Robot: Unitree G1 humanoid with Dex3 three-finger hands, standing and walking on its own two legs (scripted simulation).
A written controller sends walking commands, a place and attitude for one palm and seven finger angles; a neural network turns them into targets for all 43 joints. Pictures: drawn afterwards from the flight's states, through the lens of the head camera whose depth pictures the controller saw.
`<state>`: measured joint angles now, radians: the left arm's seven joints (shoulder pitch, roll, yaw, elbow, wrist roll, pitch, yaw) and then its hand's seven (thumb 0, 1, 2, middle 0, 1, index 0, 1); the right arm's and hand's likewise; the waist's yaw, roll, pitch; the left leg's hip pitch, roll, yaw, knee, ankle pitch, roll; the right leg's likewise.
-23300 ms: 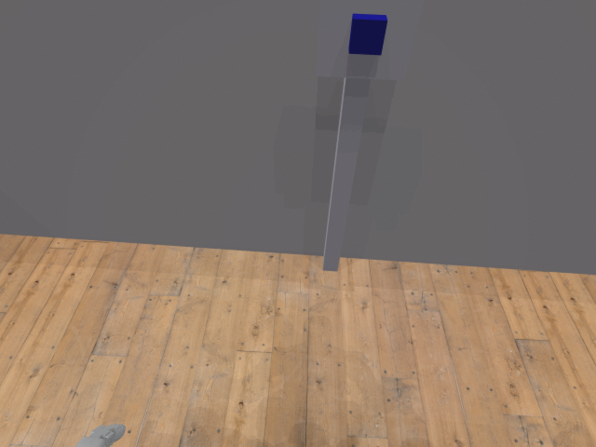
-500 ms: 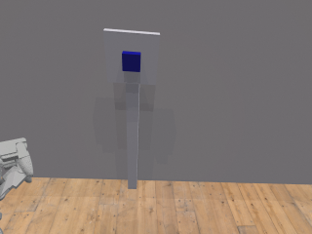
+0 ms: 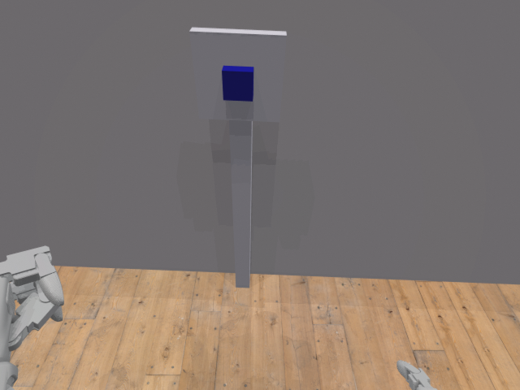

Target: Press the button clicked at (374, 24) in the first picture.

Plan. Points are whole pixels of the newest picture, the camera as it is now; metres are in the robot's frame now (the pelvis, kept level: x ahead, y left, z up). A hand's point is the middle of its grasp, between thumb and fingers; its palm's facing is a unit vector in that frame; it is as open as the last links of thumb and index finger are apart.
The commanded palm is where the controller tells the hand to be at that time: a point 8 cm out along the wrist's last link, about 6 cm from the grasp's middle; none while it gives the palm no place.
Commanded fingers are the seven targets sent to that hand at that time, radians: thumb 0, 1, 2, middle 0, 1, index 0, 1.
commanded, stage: let the arm hang, fingers relaxed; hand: left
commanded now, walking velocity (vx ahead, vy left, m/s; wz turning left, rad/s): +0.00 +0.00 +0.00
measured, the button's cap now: (238, 83) +0.70 +0.13 +0.18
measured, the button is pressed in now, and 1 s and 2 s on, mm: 0 0 0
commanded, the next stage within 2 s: stand and wait in 1.16 s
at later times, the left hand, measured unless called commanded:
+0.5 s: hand out of the picture -0.06 +0.18 -0.18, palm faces +0.05 -0.98 -0.18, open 4.2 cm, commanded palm none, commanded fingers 0.00 0.90 0.90 -0.46 -0.58 -0.46 -0.58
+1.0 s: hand out of the picture +0.01 +0.19 -0.16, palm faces +0.09 -0.96 -0.26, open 7.3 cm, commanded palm none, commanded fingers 0.00 0.90 0.90 -0.20 -0.30 -0.20 -0.30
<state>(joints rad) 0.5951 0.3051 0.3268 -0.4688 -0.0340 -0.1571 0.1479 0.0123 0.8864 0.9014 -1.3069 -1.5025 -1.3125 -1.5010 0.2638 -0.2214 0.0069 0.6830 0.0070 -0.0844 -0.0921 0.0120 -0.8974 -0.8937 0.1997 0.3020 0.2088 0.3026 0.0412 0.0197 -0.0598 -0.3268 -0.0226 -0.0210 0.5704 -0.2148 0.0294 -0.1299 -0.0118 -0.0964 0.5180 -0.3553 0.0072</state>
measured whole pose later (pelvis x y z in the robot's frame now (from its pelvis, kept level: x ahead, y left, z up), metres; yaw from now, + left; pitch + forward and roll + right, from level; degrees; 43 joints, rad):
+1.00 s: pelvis -0.03 -0.02 +0.01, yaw +5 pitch -1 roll +0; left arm 0.19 0.23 0.03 1.09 0.02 0.00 0.00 0.00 0.91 0.90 -0.21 -0.32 -0.21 -0.32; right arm 0.25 -0.21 -0.03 1.11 -0.03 0.01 -0.02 0.00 -0.90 -0.89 0.20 0.30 0.21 0.30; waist -0.01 0.01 0.04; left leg -0.31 -0.04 -0.05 0.39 -0.08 0.02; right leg -0.15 -0.01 -0.04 0.47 -0.30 -0.03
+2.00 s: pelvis +0.02 -0.04 +0.01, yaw +3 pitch -2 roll +0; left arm 0.15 0.26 0.02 1.13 0.01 -0.01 0.01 0.00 0.90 0.90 -0.20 -0.30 -0.21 -0.30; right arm 0.14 -0.28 -0.02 1.14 -0.01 0.00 -0.03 0.00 -0.90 -0.89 0.20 0.30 0.21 0.30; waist -0.01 0.01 0.08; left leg -0.20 0.01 -0.03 0.37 -0.13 -0.02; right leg 0.01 0.04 -0.01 0.32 -0.29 -0.04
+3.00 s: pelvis +0.02 -0.03 +0.02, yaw +2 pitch -2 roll +0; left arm 0.15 0.29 0.02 1.14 0.01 -0.01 0.01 0.00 0.90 0.90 -0.20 -0.30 -0.21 -0.30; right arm 0.13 -0.30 -0.02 1.14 -0.01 0.00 -0.02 0.00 -0.90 -0.89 0.20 0.30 0.21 0.30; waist -0.01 0.01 0.08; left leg -0.19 0.00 -0.02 0.34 -0.11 -0.01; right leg 0.01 0.03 0.00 0.30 -0.27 -0.03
